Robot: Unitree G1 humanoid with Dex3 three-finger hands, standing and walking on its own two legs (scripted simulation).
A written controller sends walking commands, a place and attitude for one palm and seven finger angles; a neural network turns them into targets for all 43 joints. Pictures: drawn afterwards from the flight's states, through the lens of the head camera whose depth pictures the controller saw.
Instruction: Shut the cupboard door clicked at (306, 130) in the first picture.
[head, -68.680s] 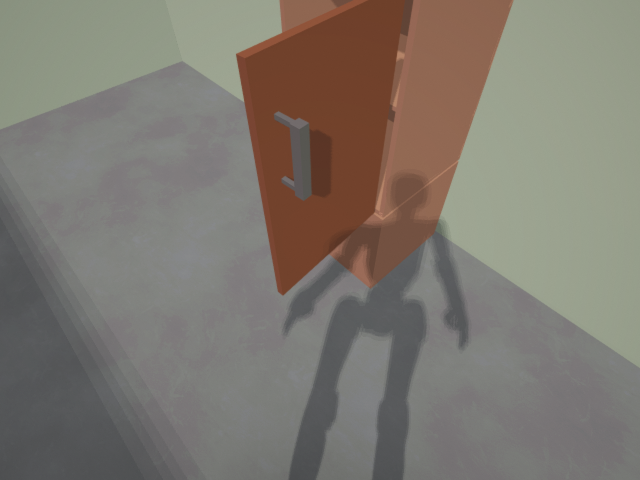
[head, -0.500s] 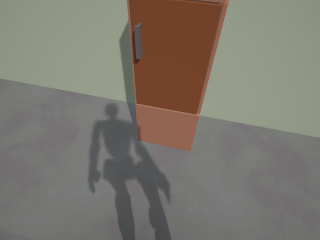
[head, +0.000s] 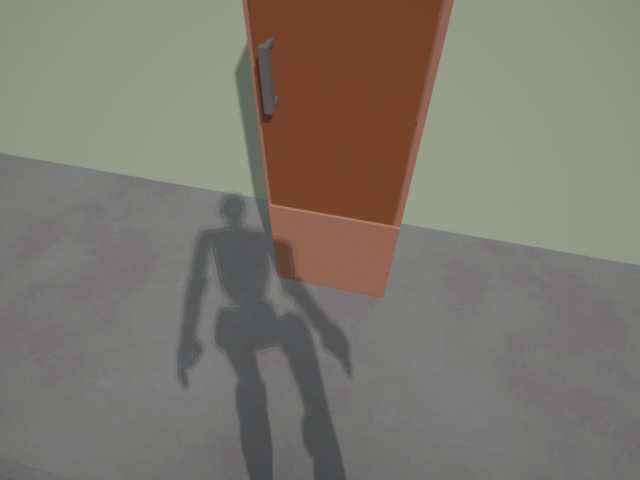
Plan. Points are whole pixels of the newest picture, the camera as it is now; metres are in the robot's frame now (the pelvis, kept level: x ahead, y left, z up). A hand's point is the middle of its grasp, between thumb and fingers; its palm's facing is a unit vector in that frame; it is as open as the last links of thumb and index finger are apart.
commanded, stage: look to check the result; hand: left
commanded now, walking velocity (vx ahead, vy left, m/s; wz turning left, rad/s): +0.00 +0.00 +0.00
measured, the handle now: (270, 76) +0.89 +0.17 +0.07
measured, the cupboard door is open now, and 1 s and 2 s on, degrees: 0 0 0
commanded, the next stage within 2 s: stand and wait in 0.24 s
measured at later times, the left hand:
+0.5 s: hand out of the picture +0.03 +0.18 -0.18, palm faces +0.00 -0.98 -0.22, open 7.3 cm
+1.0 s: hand out of the picture -0.01 +0.17 -0.18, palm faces +0.01 -0.98 -0.20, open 7.3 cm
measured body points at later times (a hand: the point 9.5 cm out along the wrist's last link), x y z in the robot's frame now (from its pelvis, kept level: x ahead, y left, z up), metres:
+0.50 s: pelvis +0.02 -0.01 +0.00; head +0.03 -0.01 +0.45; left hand +0.03 +0.23 -0.16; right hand +0.05 -0.25 -0.16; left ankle +0.08 +0.11 -0.74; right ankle -0.07 -0.11 -0.74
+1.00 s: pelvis +0.02 -0.01 +0.00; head +0.03 -0.01 +0.45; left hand -0.01 +0.22 -0.16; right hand +0.02 -0.24 -0.16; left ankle +0.08 +0.11 -0.74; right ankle -0.07 -0.11 -0.74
